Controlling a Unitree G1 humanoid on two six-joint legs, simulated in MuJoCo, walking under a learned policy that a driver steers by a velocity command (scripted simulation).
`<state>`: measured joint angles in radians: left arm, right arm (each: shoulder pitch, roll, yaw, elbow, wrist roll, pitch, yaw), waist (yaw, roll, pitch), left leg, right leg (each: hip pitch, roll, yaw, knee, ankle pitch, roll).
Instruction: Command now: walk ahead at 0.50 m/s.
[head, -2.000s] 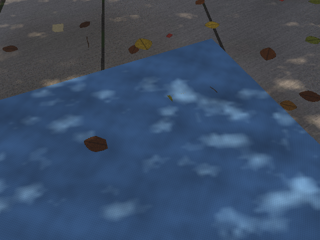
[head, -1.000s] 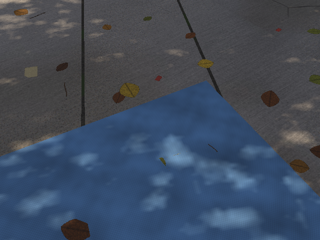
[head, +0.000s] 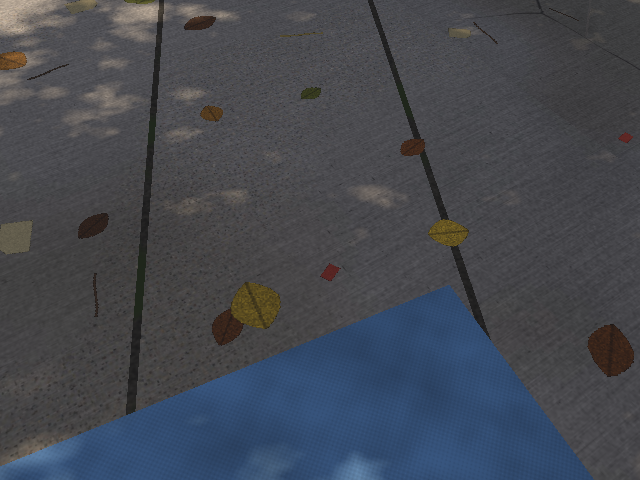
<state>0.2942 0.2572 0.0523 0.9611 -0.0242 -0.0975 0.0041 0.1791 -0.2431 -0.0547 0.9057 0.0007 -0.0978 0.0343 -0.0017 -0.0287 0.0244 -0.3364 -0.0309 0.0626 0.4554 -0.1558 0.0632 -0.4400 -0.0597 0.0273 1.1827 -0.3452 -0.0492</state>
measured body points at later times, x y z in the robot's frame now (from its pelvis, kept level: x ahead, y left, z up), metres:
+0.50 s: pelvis +0.28 -0.06 -0.01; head +0.31 -0.06 +0.44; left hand +0.46 +0.19 -0.12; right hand +0.26 -0.32 -0.16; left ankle +0.10 +0.08 -0.66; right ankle +0.37 -0.15 -0.74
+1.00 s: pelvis +0.56 -0.01 -0.02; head +0.59 +0.00 +0.43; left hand +0.51 +0.25 -0.16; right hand +0.76 -0.25 -0.11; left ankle +0.68 +0.09 -0.74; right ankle +0.38 -0.15 -0.73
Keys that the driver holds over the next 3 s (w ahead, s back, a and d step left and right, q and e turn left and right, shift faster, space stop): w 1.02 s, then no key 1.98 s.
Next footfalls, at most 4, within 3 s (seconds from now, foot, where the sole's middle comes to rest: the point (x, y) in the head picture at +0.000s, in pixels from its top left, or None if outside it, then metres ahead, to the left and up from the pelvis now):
0.42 right None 0.41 -0.15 -0.77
0.98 left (282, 369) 0.72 0.09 -0.77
1.44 right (377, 328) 0.83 -0.13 -0.77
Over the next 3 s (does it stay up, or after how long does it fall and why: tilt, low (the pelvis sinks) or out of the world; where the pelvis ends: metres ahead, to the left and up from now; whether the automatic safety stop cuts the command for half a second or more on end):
stays up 0.74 -0.02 0.00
